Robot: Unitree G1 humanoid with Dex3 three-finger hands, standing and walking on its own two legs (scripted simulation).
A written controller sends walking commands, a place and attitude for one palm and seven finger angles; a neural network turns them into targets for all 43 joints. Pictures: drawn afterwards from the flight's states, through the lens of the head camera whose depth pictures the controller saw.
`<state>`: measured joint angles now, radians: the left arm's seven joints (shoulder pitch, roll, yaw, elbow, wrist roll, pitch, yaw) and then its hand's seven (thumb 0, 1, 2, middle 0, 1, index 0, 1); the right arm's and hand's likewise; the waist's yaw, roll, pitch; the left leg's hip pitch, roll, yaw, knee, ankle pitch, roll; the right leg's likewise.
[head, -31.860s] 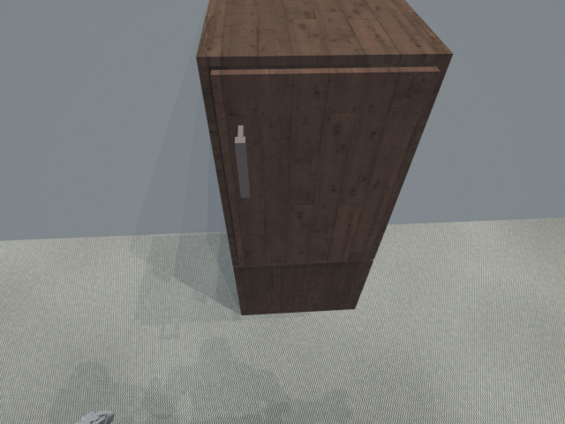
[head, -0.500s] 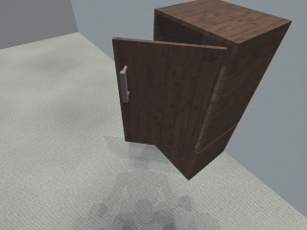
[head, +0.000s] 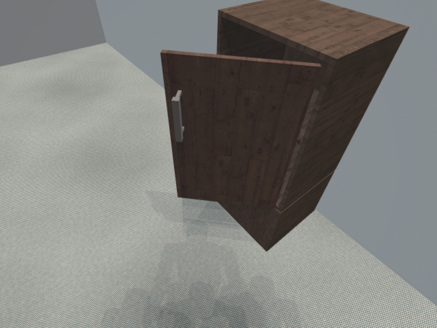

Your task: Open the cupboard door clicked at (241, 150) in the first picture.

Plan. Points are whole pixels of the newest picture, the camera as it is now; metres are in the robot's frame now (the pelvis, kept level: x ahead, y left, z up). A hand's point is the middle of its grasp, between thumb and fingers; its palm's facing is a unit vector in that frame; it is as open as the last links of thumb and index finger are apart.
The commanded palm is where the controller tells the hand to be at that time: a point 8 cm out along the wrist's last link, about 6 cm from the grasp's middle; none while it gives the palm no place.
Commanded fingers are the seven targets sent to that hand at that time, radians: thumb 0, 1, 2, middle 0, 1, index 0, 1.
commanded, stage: come to a stop and stand still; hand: left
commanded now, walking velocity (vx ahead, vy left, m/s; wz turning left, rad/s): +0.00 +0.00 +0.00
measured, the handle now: (179, 116) +0.65 +0.14 +0.03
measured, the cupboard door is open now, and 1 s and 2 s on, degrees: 44 44 44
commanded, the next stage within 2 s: look again from close up in 0.02 s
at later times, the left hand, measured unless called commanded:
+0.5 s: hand out of the picture -0.03 +0.15 -0.18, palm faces +0.04 -0.99 -0.15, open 7.3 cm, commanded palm none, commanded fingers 0.00 0.90 0.90 -0.20 -0.30 -0.20 -0.30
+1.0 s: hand out of the picture -0.01 +0.16 -0.18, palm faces +0.03 -0.99 -0.15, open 7.3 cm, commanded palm none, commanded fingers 0.00 0.90 0.90 -0.20 -0.30 -0.20 -0.30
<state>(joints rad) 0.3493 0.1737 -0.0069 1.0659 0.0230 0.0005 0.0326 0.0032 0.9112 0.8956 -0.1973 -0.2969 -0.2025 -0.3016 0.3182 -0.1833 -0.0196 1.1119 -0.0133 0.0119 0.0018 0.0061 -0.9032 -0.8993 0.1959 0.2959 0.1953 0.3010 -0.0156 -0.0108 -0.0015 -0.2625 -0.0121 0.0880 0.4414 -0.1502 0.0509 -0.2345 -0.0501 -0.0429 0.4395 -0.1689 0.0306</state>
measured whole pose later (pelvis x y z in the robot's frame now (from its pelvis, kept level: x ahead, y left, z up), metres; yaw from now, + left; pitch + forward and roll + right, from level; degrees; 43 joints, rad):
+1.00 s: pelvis +0.03 +0.00 +0.00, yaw -3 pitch -2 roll +0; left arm 0.43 0.10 0.03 1.07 0.03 -0.01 0.02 0.00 0.91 0.90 -0.20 -0.30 -0.20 -0.30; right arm 0.32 -0.14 -0.04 1.10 -0.02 0.00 -0.01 0.00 -0.90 -0.90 0.20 0.30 0.20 0.30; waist 0.00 0.01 0.00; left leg -0.26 0.00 0.13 0.52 -0.27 0.05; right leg -0.25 -0.02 0.03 0.52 -0.27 0.00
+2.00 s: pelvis +0.10 +0.02 -0.01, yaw -4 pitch +0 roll -1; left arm 0.24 0.18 -0.01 0.96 0.02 0.01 0.04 0.00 0.91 0.90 -0.20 -0.30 -0.20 -0.30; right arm 0.24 -0.18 -0.01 0.96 -0.02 0.00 -0.01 0.00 -0.91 -0.90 0.20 0.30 0.20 0.30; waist 0.00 0.02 0.04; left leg -0.28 -0.02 0.12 0.58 -0.30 0.08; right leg -0.22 -0.06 -0.02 0.57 -0.34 0.02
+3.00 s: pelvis +0.11 -0.03 +0.00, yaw -3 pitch +1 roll +1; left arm 0.44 0.18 0.04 0.35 -0.12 -0.03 0.08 0.02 0.91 0.89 -0.20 -0.31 -0.21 -0.32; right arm 0.31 -0.19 -0.01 0.91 0.03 -0.18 -0.06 0.01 -0.90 -0.90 0.20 0.30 0.20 0.30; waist -0.01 0.00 0.00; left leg -0.26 0.00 0.08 0.50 -0.27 0.01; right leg -0.21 -0.04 -0.06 0.55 -0.36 -0.01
